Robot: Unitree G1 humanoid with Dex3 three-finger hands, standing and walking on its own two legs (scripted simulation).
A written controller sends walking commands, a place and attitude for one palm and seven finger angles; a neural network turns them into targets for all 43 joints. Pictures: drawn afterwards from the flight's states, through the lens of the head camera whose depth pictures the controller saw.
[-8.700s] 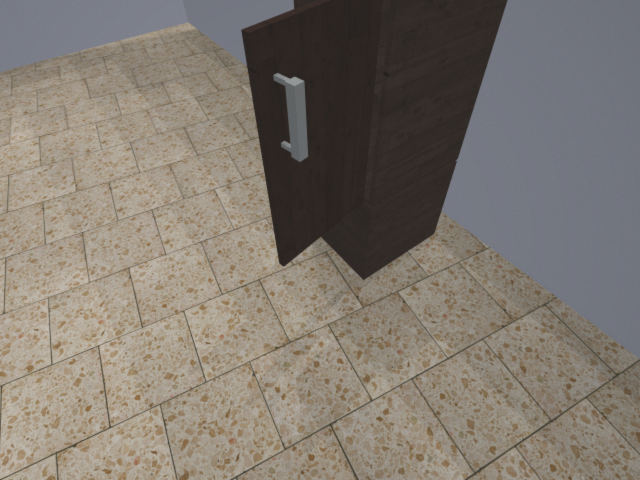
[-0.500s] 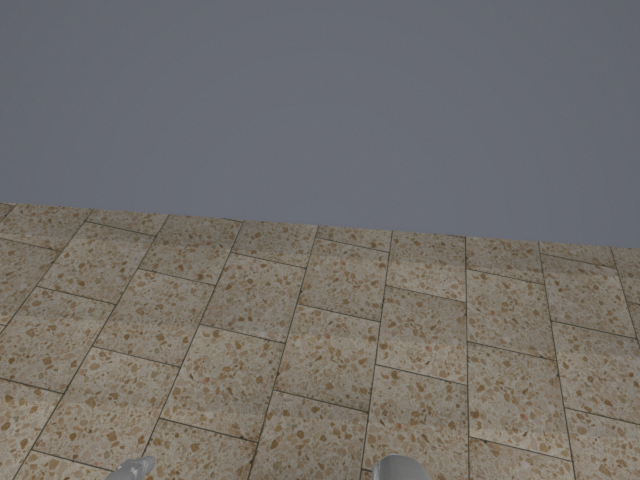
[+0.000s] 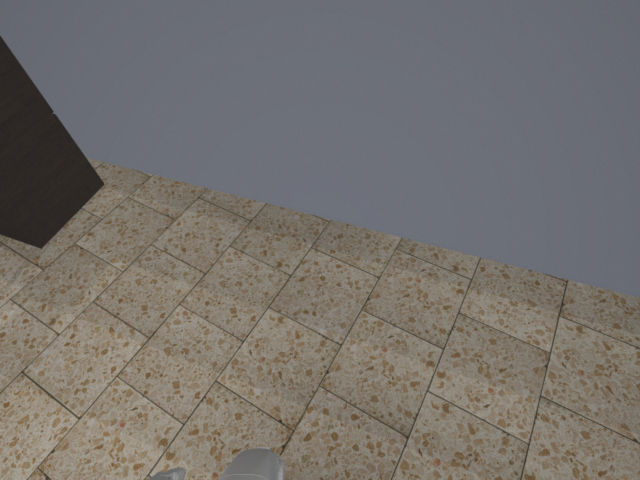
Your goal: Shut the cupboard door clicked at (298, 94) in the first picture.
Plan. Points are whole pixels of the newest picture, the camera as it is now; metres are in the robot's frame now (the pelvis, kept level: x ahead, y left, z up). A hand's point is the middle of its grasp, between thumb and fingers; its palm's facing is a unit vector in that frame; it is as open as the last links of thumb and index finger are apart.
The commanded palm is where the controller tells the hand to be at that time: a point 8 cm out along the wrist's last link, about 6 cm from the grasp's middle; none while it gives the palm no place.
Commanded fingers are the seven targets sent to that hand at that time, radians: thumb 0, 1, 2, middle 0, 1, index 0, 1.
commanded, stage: walk to a spot facing it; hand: left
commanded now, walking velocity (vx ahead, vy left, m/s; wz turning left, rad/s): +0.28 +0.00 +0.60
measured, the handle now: out of the picture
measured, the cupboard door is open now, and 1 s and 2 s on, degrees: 100 100 100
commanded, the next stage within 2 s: none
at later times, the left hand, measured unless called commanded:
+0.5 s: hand out of the picture +0.04 +0.30 -0.19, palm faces +0.35 -0.92 -0.18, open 7.4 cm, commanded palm none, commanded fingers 0.00 0.90 0.90 -0.20 -0.30 -0.20 -0.30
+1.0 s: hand (160, 333) +0.36 +0.31 -0.16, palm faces +0.36 -0.92 -0.17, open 7.4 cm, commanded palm none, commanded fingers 0.00 0.90 0.90 -0.20 -0.30 -0.20 -0.30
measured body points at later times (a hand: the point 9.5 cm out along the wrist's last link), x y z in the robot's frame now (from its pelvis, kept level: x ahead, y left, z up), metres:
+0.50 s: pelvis +0.08 +0.10 -0.01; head +0.11 +0.13 +0.44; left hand +0.02 +0.35 -0.17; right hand +0.26 -0.10 -0.13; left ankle +0.04 +0.16 -0.74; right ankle +0.11 -0.06 -0.65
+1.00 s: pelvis +0.31 +0.11 -0.01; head +0.35 +0.12 +0.43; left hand +0.34 +0.36 -0.15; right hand +0.30 -0.12 -0.17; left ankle +0.15 +0.19 -0.64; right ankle +0.36 +0.05 -0.74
